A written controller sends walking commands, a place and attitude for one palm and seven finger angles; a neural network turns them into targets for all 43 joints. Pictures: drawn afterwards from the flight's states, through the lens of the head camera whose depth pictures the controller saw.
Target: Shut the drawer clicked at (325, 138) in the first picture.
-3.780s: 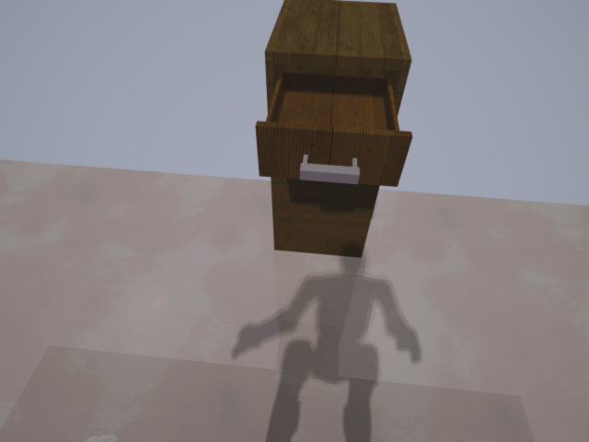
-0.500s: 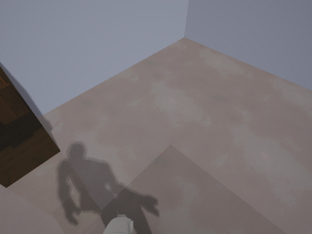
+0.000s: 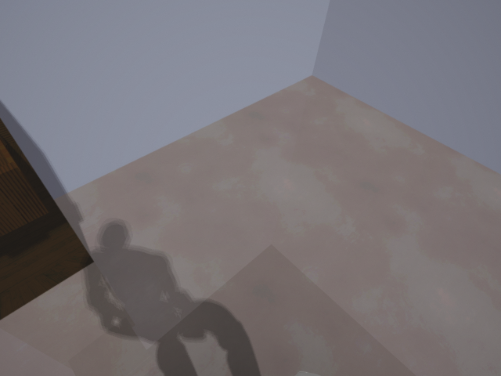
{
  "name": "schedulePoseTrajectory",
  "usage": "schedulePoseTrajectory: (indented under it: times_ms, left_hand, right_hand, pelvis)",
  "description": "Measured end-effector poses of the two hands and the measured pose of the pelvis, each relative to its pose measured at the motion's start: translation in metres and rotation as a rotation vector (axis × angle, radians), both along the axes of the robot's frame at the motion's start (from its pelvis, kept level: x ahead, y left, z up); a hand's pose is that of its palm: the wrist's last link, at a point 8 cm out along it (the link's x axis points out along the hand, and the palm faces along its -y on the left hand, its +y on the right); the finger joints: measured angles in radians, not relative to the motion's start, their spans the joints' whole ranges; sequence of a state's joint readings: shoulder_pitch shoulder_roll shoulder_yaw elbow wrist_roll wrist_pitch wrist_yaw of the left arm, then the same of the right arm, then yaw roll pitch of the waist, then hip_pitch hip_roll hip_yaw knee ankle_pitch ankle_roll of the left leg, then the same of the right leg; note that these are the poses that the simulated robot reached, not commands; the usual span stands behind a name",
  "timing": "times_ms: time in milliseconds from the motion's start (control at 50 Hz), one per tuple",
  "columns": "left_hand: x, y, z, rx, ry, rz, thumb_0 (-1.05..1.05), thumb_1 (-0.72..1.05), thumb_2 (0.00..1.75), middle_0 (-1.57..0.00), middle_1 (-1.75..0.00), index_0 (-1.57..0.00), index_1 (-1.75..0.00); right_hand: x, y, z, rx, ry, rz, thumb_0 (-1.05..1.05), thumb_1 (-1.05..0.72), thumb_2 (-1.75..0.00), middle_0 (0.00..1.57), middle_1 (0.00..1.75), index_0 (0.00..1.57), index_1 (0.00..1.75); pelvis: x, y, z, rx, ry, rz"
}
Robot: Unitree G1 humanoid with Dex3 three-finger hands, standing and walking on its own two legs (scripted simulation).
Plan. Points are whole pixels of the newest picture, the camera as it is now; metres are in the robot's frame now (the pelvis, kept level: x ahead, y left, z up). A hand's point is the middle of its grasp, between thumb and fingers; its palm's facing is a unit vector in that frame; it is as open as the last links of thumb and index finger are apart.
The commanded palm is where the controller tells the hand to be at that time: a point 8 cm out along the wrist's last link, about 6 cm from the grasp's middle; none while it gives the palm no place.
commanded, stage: turn to face it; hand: left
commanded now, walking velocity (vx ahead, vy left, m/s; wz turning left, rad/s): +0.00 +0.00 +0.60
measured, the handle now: out of the picture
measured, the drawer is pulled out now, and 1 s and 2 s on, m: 0.29 0.29 0.29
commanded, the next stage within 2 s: take the last steps up to it in 1.24 s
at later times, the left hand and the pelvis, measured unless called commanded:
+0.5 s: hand out of the picture +0.01 +0.17 -0.17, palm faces +0.35 -0.91 -0.24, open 7.4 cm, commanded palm none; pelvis +0.01 -0.03 +0.00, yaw +19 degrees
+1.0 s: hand out of the picture -0.06 +0.24 -0.16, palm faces +0.58 -0.77 -0.26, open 7.4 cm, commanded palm none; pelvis -0.01 +0.01 +0.00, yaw +34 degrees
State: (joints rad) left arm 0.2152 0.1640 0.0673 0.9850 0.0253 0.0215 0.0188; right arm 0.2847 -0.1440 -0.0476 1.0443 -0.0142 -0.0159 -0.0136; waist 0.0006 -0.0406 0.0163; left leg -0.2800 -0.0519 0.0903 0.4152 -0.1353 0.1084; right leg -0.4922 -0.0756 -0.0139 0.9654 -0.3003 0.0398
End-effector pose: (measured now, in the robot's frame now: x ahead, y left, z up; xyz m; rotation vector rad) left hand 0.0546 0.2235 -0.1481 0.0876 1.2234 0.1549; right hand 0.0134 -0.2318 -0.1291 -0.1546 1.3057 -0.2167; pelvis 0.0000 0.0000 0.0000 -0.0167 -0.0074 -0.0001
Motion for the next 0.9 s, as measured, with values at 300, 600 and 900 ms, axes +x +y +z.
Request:
schedulePoseTrajectory:
  times_ms: [300, 600, 900]
  left_hand:
    - [0.019, -0.020, 0.021, 0.086, -0.090, 0.113, 0.00, 0.91, 0.90, -0.20, -0.30, -0.20, -0.29]
    - [-0.123, 0.011, -0.012, 0.054, 0.098, 0.390, 0.01, 0.90, 0.90, -0.21, -0.30, -0.20, -0.30]
    - [-0.155, 0.058, 0.010, 0.096, 0.034, 0.539, 0.01, 0.91, 0.90, -0.20, -0.30, -0.20, -0.29]
  right_hand:
    - [0.046, -0.040, -0.020, 0.043, 0.047, 0.099, 0.00, -0.91, -0.90, 0.20, 0.30, 0.20, 0.29]
    - [0.188, 0.010, 0.004, -0.049, -0.146, 0.470, 0.00, -0.91, -0.90, 0.20, 0.30, 0.20, 0.29]
    - [0.182, 0.085, 0.018, -0.001, -0.161, 0.637, 0.00, -0.91, -0.90, 0.21, 0.30, 0.20, 0.30]
  pelvis:
    - [0.014, -0.036, -0.005, 0.004, 0.022, 0.169]
    - [0.004, -0.006, -0.017, 0.019, -0.008, 0.391]
    - [-0.015, 0.017, 0.000, -0.018, 0.007, 0.543]
